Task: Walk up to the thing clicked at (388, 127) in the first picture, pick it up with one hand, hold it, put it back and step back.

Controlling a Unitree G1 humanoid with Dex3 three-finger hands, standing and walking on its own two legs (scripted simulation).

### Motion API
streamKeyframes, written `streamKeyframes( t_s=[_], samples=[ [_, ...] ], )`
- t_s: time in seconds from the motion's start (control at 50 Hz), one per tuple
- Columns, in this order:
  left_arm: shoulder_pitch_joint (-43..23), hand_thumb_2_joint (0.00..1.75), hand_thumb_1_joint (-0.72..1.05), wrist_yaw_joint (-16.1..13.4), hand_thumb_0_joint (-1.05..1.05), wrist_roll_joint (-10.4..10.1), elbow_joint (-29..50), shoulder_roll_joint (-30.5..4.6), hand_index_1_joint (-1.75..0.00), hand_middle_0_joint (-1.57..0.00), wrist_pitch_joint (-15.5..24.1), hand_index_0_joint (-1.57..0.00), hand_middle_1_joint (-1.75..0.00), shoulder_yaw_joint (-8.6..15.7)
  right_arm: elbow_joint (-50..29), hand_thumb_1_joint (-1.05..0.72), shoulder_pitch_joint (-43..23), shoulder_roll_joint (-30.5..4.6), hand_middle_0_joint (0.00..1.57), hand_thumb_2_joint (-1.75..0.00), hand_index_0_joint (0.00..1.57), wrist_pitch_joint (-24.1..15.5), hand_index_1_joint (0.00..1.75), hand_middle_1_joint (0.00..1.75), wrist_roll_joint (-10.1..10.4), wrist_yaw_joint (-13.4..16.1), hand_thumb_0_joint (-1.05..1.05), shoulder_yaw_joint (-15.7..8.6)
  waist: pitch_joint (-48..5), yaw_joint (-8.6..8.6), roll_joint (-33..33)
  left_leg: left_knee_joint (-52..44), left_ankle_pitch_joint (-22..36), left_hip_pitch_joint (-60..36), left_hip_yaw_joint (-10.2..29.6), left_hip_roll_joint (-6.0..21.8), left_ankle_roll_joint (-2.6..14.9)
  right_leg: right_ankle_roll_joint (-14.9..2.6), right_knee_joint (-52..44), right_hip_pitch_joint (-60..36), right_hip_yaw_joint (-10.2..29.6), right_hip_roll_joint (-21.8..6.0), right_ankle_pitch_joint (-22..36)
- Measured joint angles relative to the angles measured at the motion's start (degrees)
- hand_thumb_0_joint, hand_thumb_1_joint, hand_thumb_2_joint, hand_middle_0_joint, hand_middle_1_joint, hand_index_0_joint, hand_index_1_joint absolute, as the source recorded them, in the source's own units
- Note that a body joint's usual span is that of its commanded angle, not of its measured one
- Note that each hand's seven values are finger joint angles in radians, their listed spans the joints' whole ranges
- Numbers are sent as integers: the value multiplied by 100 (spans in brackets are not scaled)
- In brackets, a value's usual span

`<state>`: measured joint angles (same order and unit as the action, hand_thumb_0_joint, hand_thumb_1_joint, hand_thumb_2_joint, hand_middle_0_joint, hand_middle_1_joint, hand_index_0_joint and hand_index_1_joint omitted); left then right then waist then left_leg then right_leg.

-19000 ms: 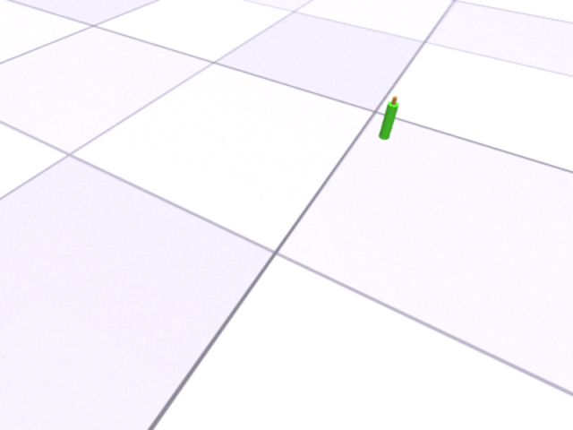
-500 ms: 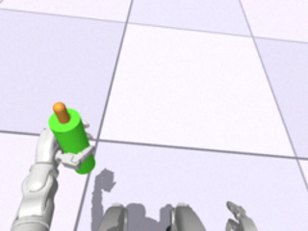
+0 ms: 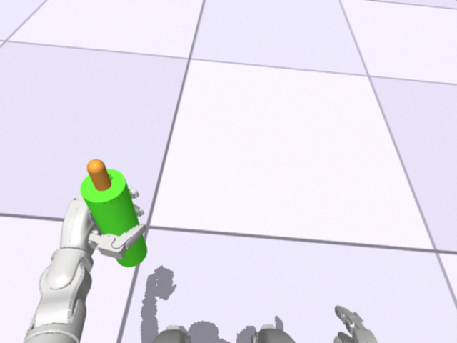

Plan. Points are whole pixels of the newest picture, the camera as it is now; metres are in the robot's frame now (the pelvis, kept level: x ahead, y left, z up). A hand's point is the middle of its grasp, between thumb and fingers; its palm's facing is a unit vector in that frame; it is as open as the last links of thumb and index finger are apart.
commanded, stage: lift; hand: left
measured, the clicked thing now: (116, 217) +0.33 +0.18 +0.03
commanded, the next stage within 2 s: hold in 0.24 s
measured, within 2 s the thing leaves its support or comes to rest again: neither
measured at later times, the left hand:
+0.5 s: hand (122, 213) +0.33 +0.17 +0.05, palm faces -0.02 -1.00 -0.02, open 8.5 cm
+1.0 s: hand (121, 212) +0.32 +0.17 +0.06, palm faces +0.00 -1.00 -0.01, open 8.5 cm
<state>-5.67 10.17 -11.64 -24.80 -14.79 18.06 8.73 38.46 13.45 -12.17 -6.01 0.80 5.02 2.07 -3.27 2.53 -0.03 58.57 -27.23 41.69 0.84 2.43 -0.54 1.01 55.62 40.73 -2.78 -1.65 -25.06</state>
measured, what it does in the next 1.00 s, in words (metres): stands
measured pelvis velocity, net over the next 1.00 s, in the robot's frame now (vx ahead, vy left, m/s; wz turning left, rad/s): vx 0.00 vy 0.00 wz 0.00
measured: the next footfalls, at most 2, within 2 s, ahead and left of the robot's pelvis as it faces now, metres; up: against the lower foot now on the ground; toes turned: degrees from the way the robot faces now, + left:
none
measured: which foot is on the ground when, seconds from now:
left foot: down 0.00-1.00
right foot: down 0.00-1.00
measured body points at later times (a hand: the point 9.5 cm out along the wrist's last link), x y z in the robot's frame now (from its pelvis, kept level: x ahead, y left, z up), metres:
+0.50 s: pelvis +0.01 +0.00 +0.02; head +0.05 +0.01 +0.47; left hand +0.32 +0.22 +0.05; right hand +0.12 -0.25 -0.09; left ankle +0.02 +0.12 -0.68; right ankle +0.03 -0.13 -0.68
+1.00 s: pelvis +0.00 +0.00 +0.03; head +0.04 +0.01 +0.48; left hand +0.31 +0.22 +0.07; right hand +0.13 -0.25 -0.08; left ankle +0.02 +0.12 -0.68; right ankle +0.03 -0.14 -0.68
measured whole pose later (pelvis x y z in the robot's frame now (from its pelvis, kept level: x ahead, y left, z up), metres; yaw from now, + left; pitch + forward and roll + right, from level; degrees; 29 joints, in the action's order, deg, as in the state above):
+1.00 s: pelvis +0.00 +0.00 +0.03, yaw +0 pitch +4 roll -1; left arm -5.2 9.6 -10.8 -26.2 -13.2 18.1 8.1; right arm 39.8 13.7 -12.1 -5.5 0.5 4.8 1.6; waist -0.5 2.0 -0.1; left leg 47.9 -23.3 28.6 0.3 2.2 -0.8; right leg 0.9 45.7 28.1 -2.6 -1.6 -21.5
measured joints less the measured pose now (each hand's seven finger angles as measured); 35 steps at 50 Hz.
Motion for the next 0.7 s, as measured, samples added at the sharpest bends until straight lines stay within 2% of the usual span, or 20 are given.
streamKeyframes(
  t_s=[0.7],
  samples=[
    [37, 115, -23, 30, 0, 68, -170, 117, -110, -80, 51, -80, -109, -31, 89, -90, 52, -2, 20, -90, 20, 96, 30, 30, -38, -17, 1, -56, 214, -34, 4, -833, 291, -1033, -53, -8, -21, -15, -779, -996, 25, 13, 269]
  ],
)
